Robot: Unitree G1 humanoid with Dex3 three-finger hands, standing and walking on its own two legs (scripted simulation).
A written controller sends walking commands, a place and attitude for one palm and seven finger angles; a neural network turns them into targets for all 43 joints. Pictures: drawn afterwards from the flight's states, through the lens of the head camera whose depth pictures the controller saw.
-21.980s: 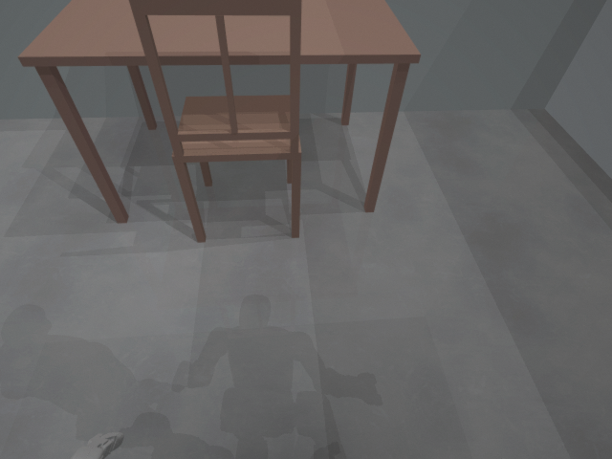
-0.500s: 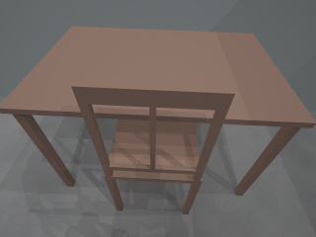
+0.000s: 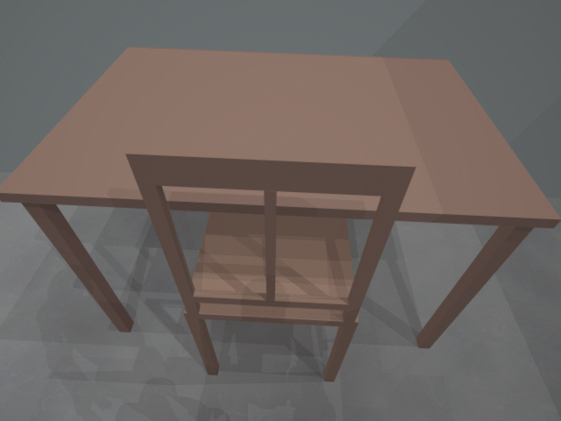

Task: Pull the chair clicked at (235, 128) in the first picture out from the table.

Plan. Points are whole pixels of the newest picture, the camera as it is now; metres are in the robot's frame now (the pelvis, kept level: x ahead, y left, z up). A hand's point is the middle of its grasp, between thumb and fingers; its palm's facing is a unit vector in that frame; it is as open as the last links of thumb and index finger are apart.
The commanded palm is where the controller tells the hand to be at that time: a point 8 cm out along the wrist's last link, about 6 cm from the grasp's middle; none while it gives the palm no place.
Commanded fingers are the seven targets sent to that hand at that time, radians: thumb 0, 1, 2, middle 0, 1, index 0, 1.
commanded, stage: look again from close up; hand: left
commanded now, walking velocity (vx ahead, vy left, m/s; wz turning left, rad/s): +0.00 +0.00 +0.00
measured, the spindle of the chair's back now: (270, 252) +0.43 +0.05 -0.06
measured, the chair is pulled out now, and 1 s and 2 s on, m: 0.00 0.00 0.00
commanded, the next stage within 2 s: raise the hand toward the chair's back in 0.20 s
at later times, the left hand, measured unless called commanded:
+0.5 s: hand (139, 419) +0.14 +0.20 -0.05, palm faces +0.24 -0.94 -0.23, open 7.6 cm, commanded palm +0.09 +0.21 -0.07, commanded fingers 0.00 0.64 0.79 -0.17 -0.26 -0.17 -0.26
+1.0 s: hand (165, 402) +0.16 +0.17 -0.04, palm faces +0.04 -1.00 -0.09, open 11.7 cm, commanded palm +0.13 +0.22 -0.06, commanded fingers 0.00 0.06 0.54 -0.12 -0.17 -0.12 -0.17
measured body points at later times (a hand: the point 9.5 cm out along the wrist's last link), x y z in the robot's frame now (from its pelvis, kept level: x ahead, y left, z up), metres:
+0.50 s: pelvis -0.03 +0.01 -0.01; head -0.02 -0.02 +0.44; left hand +0.12 +0.25 -0.04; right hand +0.06 -0.25 -0.14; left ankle -0.06 +0.10 -0.74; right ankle +0.03 -0.10 -0.74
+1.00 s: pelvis -0.04 -0.02 -0.11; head +0.06 -0.01 +0.33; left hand +0.15 +0.22 -0.03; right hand +0.20 -0.19 -0.20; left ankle -0.06 +0.10 -0.74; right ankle +0.03 -0.10 -0.74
